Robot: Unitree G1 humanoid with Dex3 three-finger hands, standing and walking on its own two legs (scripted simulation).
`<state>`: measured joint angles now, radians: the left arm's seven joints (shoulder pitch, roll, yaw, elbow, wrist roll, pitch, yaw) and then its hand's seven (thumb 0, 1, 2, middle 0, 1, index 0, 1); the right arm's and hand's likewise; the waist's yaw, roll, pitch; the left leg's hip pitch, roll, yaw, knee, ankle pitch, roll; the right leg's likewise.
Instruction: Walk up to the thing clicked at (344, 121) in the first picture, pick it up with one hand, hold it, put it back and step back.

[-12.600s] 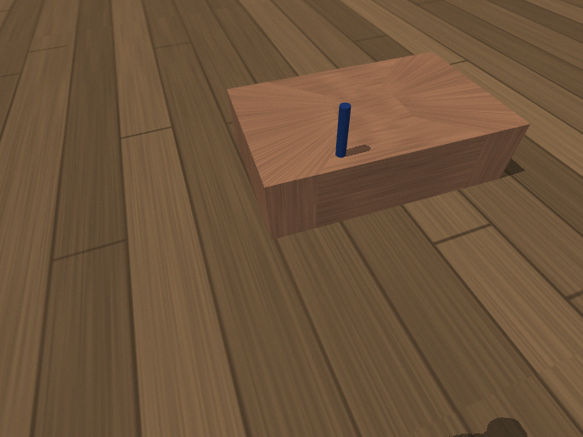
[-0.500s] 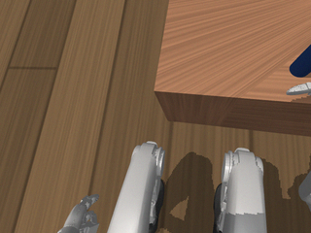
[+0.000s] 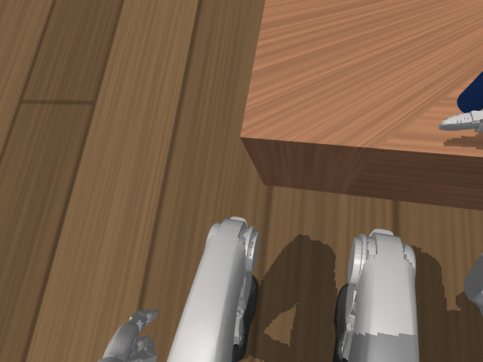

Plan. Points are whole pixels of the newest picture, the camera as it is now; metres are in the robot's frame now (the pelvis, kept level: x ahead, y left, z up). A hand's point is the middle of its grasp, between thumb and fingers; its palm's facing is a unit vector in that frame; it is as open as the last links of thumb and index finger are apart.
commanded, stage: close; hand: right
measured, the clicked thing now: out of the picture +0.52 -0.28 +0.06
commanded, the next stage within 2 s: settle in 0.42 s
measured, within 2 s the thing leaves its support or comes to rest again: leaves its support in 0.82 s
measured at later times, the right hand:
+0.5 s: hand out of the picture +0.52 -0.28 +0.01, palm faces +0.22 +0.98 -0.01, open 6.5 cm
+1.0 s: hand out of the picture +0.52 -0.28 +0.06, palm faces +0.25 +0.97 -0.03, open 5.8 cm
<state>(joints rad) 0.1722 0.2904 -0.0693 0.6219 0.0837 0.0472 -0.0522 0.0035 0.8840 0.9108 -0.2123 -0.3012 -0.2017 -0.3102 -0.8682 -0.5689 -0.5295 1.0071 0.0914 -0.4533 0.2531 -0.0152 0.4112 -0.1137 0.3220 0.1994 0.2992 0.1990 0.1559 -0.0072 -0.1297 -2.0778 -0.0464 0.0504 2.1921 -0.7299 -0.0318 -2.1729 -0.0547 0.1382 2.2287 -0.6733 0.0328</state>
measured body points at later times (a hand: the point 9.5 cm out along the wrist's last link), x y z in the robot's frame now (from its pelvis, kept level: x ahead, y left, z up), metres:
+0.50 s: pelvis +0.00 +0.00 +0.00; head +0.22 -0.05 +0.39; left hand +0.08 +0.27 -0.11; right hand +0.51 -0.33 +0.02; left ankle +0.08 +0.13 -0.35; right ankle +0.08 -0.14 -0.35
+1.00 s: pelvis +0.00 +0.00 +0.04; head +0.21 -0.05 +0.43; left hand +0.09 +0.27 -0.08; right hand +0.50 -0.33 +0.07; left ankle +0.08 +0.13 -0.35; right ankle +0.08 -0.14 -0.35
